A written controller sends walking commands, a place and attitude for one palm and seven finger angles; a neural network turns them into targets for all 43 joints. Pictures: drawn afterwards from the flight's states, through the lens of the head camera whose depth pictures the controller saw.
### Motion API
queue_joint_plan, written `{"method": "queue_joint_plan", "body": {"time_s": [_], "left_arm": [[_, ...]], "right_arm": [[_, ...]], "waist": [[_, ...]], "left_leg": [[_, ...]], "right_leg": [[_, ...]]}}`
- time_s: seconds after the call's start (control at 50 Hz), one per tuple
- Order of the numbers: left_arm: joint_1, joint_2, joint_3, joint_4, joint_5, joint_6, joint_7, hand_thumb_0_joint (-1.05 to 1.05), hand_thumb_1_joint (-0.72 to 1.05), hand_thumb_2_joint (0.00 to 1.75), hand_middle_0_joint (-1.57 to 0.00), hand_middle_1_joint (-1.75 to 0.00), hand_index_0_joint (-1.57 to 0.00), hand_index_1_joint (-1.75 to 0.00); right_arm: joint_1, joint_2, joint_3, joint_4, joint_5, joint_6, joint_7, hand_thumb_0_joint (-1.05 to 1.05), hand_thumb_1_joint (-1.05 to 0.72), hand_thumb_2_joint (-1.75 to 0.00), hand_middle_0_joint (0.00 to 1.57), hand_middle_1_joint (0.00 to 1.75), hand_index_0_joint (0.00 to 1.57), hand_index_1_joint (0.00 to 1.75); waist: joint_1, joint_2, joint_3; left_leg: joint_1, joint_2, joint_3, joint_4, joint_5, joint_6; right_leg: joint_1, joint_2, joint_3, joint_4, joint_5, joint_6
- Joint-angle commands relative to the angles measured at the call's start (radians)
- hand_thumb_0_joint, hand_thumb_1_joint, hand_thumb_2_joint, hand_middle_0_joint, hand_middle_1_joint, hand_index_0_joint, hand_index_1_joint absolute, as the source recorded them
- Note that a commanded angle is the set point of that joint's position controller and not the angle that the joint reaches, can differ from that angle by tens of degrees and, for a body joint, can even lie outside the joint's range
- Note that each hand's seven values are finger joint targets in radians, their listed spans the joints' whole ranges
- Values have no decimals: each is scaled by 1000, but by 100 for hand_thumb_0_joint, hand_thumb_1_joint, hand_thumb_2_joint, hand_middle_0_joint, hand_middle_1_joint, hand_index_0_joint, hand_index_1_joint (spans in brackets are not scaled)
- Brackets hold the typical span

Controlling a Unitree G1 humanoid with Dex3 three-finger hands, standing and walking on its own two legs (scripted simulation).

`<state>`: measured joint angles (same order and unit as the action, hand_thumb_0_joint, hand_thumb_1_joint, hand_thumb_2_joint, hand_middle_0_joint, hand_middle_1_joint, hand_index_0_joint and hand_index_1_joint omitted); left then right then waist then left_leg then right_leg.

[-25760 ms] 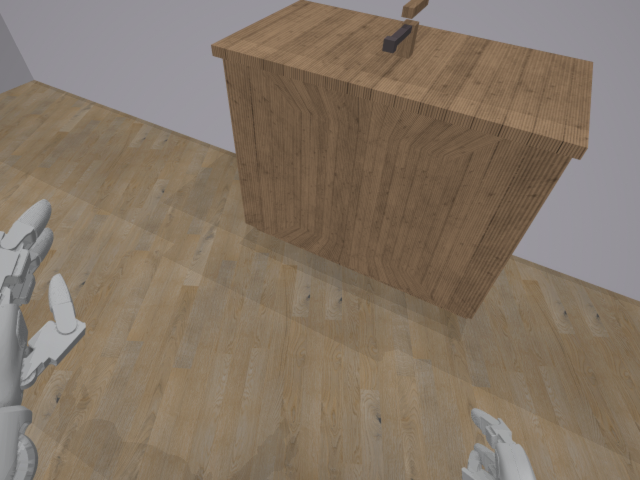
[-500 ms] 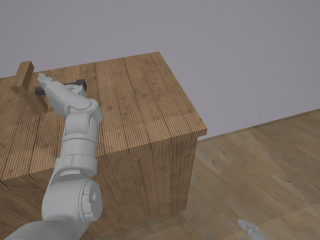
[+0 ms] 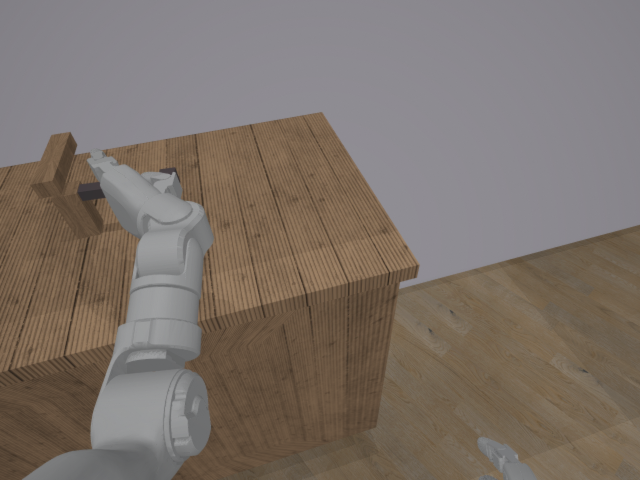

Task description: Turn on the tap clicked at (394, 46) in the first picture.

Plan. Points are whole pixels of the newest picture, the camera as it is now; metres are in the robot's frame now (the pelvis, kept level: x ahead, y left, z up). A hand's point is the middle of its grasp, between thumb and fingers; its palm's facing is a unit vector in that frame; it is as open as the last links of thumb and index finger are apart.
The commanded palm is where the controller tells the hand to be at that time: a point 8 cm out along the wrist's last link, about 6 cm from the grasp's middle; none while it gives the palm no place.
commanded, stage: lift the hand up off the lever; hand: left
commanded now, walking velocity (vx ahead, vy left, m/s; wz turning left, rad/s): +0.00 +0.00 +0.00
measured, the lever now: (169, 180) +0.52 +0.27 +0.12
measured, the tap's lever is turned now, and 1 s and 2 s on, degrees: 84 84 84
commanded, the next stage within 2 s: draw the hand back beside the body in 0.02 s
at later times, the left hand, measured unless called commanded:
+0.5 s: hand (150, 242) +0.33 +0.21 +0.17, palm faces +0.36 -0.91 -0.20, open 7.8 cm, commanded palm +0.30 +0.24 +0.19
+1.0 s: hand (105, 292) +0.26 +0.23 +0.17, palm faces +0.31 -0.91 -0.27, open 7.6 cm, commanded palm +0.22 +0.28 +0.18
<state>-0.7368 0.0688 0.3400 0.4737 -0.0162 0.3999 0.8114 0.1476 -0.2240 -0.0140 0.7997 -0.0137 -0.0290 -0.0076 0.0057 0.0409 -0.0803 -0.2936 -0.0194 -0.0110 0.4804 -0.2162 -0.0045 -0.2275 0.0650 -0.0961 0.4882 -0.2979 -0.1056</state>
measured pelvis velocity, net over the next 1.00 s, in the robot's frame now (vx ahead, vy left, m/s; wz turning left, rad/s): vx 0.00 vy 0.02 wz -0.05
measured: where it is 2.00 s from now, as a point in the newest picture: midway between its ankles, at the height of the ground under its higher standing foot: outside the picture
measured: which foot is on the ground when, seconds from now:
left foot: down 0.00-1.00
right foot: down 0.00-1.00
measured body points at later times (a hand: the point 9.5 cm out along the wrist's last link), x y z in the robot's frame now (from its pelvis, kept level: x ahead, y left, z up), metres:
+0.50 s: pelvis +0.00 +0.00 +0.01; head -0.02 -0.03 +0.45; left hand +0.30 +0.26 +0.19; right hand +0.16 -0.26 -0.09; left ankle +0.02 +0.13 -0.74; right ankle -0.02 -0.04 -0.74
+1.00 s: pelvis +0.00 +0.02 +0.01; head -0.02 -0.01 +0.46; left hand +0.24 +0.28 +0.19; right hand +0.18 -0.21 -0.08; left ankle +0.02 +0.13 -0.74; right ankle -0.02 -0.04 -0.74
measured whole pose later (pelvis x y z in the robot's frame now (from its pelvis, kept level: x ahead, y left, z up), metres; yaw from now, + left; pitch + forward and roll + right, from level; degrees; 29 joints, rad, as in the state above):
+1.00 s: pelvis +0.00 +0.02 +0.01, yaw -3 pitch -6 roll +0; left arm 0.19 0.32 0.21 -0.19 -0.10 -0.10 0.10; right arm 0.17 -0.23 0.01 0.64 0.01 -0.04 -0.03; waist 0.04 0.07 0.04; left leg -0.07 -0.01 0.04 0.35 -0.18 0.02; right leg 0.00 0.08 -0.04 0.31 -0.21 -0.08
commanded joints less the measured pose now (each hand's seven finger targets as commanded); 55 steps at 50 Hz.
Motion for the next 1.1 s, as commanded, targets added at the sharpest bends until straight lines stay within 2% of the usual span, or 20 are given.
{"method": "queue_joint_plan", "body": {"time_s": [0.0,0.1,0.12,0.14,0.16,0.22,0.3,0.32,0.36,0.38,0.42,0.52,0.58,0.64,0.66,0.7,0.72,0.92,1.0,1.08], "left_arm": [[-481,176,-46,-216,49,-53,11,0,90,90,-15,-15,-15,-15],[-482,172,-49,-208,42,-48,2,0,90,90,-15,-15,-15,-15],[-403,167,-196,-297,79,-60,-165,0,90,90,-15,-15,-15,-15],[-368,244,-119,-358,57,-75,-240,0,90,90,-15,-16,-15,-16],[-315,247,-141,-426,44,-84,-309,0,90,90,-15,-16,-15,-16],[-37,297,-93,-460,-38,-100,-494,0,90,90,-16,-17,-16,-17],[88,339,15,-619,-124,-47,-481,0,90,90,-16,-18,-16,-18],[233,507,11,-563,-103,-157,-565,0,90,90,-16,-18,-16,-18],[217,525,8,-644,-104,-292,-620,0,90,90,-16,-19,-16,-19],[202,512,-17,-720,-100,-348,-635,0,90,90,-16,-19,-16,-19],[200,502,-48,-808,-95,-426,-654,0,90,90,-17,-20,-17,-20],[295,397,-150,-708,-84,-508,-674,0,90,90,-17,-21,-17,-21],[362,401,-142,-655,-86,-528,-682,0,90,90,-17,-22,-17,-22],[417,434,-102,-692,-84,-551,-687,0,90,90,-18,-23,-18,-23],[445,450,-82,-721,-83,-558,-687,0,90,90,-18,-23,-18,-23],[525,476,-32,-742,-88,-560,-687,0,90,90,-18,-24,-18,-24],[551,494,-10,-747,-89,-560,-690,0,90,90,-18,-24,-18,-24],[741,430,-40,-883,-85,-564,-704,0,90,90,-19,-27,-19,-27],[803,425,-36,-922,-85,-568,-704,0,90,90,-19,-29,-19,-29],[876,438,-14,-974,-81,-576,-698,0,90,90,-20,-30,-20,-30]], "right_arm": [[-120,-104,-23,-142,4,-40,2,0,-90,-90,20,30,20,30],[-128,-104,-21,-146,8,-34,-1,0,-90,-90,20,30,20,30],[-86,-141,-27,-148,7,0,-25,0,-90,-90,20,30,20,30],[-79,-136,-34,-191,25,10,-38,0,-90,-90,20,30,20,30],[-85,-125,-24,-212,32,25,-50,0,-90,-90,20,30,20,30],[-101,-121,-5,-256,58,59,-74,0,-90,-90,20,30,20,30],[-187,-102,19,-296,81,46,-86,0,-90,-90,20,30,20,30],[-123,-130,3,-266,46,48,-59,0,-90,-90,20,30,20,30],[-144,-115,0,-298,52,26,-44,0,-90,-90,20,30,20,30],[-147,-112,-2,-307,53,8,-41,0,-90,-90,20,30,20,30],[-146,-115,-8,-312,51,-25,-36,0,-90,-90,20,30,20,30],[-126,-126,-16,-295,50,-62,-35,0,-90,-90,20,30,20,30],[-129,-130,-16,-286,51,-58,-39,0,-90,-90,20,30,20,30],[-130,-127,-15,-290,49,-54,-37,0,-90,-90,20,30,20,30],[-133,-125,-14,-294,45,-54,-36,0,-90,-90,20,30,20,30],[-136,-120,-12,-299,39,-49,-34,0,-90,-90,20,30,20,30],[-135,-122,-13,-298,39,-46,-33,0,-90,-90,20,30,20,30],[-133,-112,-13,-322,32,-63,-27,0,-90,-90,20,30,20,30],[-130,-114,-18,-323,30,-67,-27,0,-90,-90,20,30,20,30],[-124,-112,-19,-321,27,-76,-28,0,-90,-90,20,30,20,30]], "waist": [[3,-77,-279],[-5,-99,-262],[-40,-132,-251],[-20,-90,-309],[-6,-60,-337],[29,-102,-273],[72,-106,-198],[23,-69,-76],[34,-35,-92],[29,31,-114],[21,83,-109],[1,-31,-33],[4,-77,5],[19,-22,-43],[27,10,-70],[39,-40,-85],[42,-20,-77],[38,22,0],[36,-32,9],[42,19,-2]], "left_leg": [[104,4,15,-8,229,25],[95,3,14,-8,210,28],[141,-3,18,-17,247,43],[177,-4,26,-11,282,52],[201,-9,23,-17,311,54],[194,-2,19,-48,294,52],[188,5,27,-76,245,45],[164,27,28,-86,169,44],[160,17,28,-97,134,49],[199,15,31,-97,148,52],[263,13,31,-99,160,53],[298,8,29,-118,118,65],[280,7,26,-129,77,67],[296,7,17,-150,97,64],[304,8,17,-147,121,62],[293,13,17,-146,161,60],[293,14,16,-149,169,58],[314,32,13,-149,201,50],[310,35,9,-144,196,53],[316,36,5,-140,207,49]], "right_leg": [[94,-98,75,-70,394,110],[91,-104,80,-79,397,118],[113,-84,96,-44,477,106],[144,-91,110,-45,558,111],[186,-91,118,-39,619,112],[241,-87,122,-65,667,122],[255,-98,141,-121,606,139],[204,-116,160,-143,590,163],[230,-117,175,-154,506,151],[223,-112,174,-161,484,138],[177,-93,157,-185,414,119],[106,-77,147,-231,304,115],[98,-79,154,-257,229,115],[143,-75,142,-247,229,100],[166,-79,143,-241,272,99],[207,-83,138,-229,353,104],[205,-79,133,-232,345,99],[151,-61,113,-242,300,77],[144,-60,110,-239,287,78],[148,-62,109,-233,286,74]]}}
